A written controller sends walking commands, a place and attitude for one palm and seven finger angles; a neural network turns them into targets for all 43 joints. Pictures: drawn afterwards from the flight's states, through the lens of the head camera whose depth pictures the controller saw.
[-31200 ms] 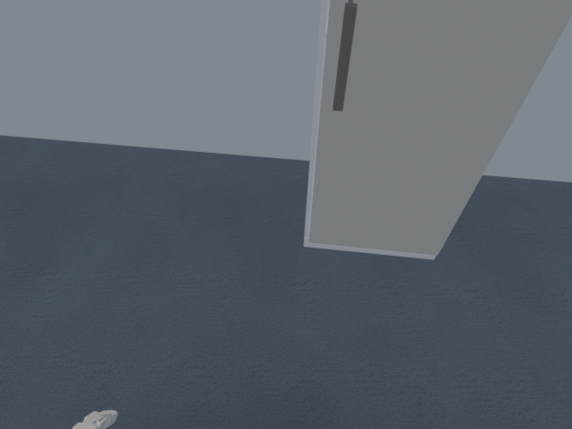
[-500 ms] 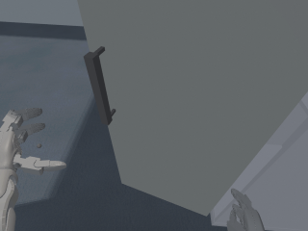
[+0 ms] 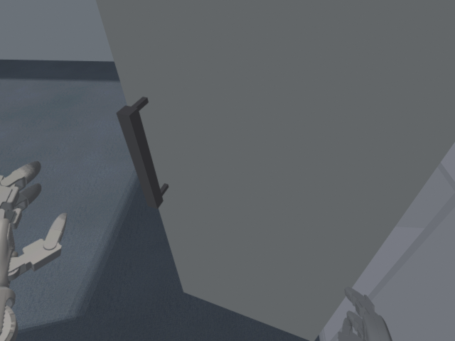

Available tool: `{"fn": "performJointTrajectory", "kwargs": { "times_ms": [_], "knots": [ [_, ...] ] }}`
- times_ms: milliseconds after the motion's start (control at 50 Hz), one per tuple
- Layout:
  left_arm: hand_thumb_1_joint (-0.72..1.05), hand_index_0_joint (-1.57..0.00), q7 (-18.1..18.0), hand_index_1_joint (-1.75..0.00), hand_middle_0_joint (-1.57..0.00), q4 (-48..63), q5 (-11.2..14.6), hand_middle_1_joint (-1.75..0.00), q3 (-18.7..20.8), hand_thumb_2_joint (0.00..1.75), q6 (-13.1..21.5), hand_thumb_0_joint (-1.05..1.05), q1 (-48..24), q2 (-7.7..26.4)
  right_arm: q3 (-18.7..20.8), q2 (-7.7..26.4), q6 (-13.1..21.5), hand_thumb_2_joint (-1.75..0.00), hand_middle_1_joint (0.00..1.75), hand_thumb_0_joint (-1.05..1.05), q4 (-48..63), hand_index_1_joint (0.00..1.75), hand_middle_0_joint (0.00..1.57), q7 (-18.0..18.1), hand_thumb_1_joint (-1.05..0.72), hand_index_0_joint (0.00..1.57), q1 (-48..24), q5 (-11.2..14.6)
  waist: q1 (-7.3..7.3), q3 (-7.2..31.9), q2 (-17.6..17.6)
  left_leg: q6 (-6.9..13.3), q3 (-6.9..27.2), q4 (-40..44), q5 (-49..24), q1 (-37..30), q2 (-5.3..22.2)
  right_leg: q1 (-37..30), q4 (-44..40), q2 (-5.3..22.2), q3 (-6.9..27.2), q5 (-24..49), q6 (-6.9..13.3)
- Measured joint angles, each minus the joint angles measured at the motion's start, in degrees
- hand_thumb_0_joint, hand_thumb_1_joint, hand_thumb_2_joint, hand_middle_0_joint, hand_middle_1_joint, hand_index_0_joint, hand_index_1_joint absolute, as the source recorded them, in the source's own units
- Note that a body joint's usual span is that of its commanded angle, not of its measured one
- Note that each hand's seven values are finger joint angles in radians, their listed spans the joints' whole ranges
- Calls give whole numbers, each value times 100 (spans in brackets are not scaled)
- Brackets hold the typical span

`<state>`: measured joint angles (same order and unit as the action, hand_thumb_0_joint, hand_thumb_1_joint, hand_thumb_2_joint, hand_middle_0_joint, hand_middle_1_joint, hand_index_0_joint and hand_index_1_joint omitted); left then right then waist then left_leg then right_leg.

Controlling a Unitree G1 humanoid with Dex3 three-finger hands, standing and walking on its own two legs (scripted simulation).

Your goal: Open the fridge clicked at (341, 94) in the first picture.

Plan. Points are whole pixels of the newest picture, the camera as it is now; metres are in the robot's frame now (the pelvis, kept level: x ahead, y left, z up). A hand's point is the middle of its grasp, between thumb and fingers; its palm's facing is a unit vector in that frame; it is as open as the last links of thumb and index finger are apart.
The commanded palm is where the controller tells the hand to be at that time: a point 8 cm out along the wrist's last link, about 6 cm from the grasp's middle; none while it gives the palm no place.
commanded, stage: draw the hand back to the body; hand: left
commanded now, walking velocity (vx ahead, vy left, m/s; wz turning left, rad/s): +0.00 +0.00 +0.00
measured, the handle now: (149, 157) +0.42 +0.22 +0.11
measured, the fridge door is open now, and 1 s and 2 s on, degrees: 74 74 74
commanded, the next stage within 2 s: step back with the hand held close in 0.40 s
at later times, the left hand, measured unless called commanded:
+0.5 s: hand (43, 253) +0.17 +0.26 +0.17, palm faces +0.49 -0.77 -0.40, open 7.4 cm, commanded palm +0.12 +0.29 +0.18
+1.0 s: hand (17, 263) +0.15 +0.28 +0.17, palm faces +0.42 -0.77 -0.48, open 7.4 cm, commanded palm +0.09 +0.32 +0.18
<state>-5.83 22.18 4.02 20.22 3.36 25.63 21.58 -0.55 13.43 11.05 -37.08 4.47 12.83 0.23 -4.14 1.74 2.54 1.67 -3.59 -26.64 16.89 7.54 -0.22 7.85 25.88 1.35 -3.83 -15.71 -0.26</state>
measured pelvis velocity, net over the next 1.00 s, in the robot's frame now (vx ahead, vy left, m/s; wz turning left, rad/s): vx -0.06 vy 0.02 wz -0.01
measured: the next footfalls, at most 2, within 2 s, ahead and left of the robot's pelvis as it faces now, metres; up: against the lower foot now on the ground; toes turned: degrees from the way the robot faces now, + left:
right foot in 1.58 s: -0.23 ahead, -0.11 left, +0.00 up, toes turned -2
left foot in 1.82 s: -0.09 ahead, +0.09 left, +0.00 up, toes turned -2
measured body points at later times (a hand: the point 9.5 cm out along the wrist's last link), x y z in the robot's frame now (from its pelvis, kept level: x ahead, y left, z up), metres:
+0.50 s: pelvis -0.02 -0.01 +0.00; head -0.05 -0.03 +0.45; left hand +0.13 +0.30 +0.19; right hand +0.17 -0.23 -0.08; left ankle -0.03 +0.09 -0.74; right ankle -0.02 -0.12 -0.74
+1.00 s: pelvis -0.06 +0.02 -0.01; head -0.04 +0.03 +0.44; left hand +0.12 +0.32 +0.19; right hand +0.12 -0.21 -0.08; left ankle -0.03 +0.09 -0.74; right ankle -0.02 -0.12 -0.74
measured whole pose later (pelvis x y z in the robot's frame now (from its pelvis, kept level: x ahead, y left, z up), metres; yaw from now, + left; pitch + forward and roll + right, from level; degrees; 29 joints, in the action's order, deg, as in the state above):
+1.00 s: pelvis -0.06 +0.02 -0.01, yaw -1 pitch -1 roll +0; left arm -7.8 29.4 2.6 25.8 11.6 30.1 25.6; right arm -0.7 11.2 4.6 -31.6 4.6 11.9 0.4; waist -0.8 -2.2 -1.3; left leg 3.7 -5.1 -31.4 14.4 16.5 -1.2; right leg 17.3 31.4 2.3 -1.2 -12.9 -1.4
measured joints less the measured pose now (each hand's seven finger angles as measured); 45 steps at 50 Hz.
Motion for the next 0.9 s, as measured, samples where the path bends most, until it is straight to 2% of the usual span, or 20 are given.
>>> {"fn": "performJointTrajectory", "kwargs": {
  "times_ms": [120,220,360,560,640,720,820,900],
  "knots": [
    [75,-22,2,-39,-22,133,16,-39,103,83,61,1,87,7,6,-19,-84,-90,30,1,56,30,20,23,-90,20,-89,14,-54,-48,48,-31,30,-9,-20,-10,33,-23,-2,-32,-31,15,38],
    [84,-21,0,-33,-21,-39,21,-34,83,87,-2,1,57,-62,-23,-66,-165,-90,30,1,48,30,20,50,-90,21,-113,12,-84,-113,39,-55,59,-12,-74,37,49,26,26,-47,-61,40,74],
    [88,-21,-43,-31,-21,-10,4,-31,-37,89,-36,2,62,-122,-52,-84,-106,-90,30,1,-56,30,20,100,-90,21,-20,-4,-83,-106,49,-78,91,-33,-89,6,71,-22,31,-68,-93,52,103],
    [89,-21,-31,-30,-21,-122,14,-31,64,90,120,2,-90,-69,-39,-64,-91,-90,30,1,-50,30,20,101,-90,21,-15,36,-18,-137,73,-88,66,-66,-114,2,105,-23,41,-100,-69,93,118],
    [89,-21,-79,-30,-21,-147,-76,-31,115,90,446,2,-147,-186,-33,14,-290,-90,30,1,47,30,20,33,-90,21,-141,22,103,-182,107,-56,69,-275,-79,352,186,197,-51,-178,-72,235,107],
    [89,-21,-100,-30,-21,21,-128,-30,58,90,599,2,52,-149,4,11,-508,-90,30,1,167,30,20,5,-90,21,-210,25,250,-315,-73,-6,-21,-242,-154,527,112,448,25,-100,15,288,48],
    [89,-21,-128,-30,-21,466,-147,-31,176,90,651,2,463,136,48,-65,-683,-90,30,1,395,30,20,38,-90,21,-166,37,373,-435,-300,98,-133,-221,-222,644,2,670,181,15,127,300,-52],
    [89,-21,-167,-30,-21,728,-137,-31,417,90,736,2,552,396,37,-147,-730,-90,30,1,505,30,20,43,-90,20,-124,36,367,-444,-398,153,-163,-327,-227,763,-42,805,316,65,161,306,-93]
  ]
}}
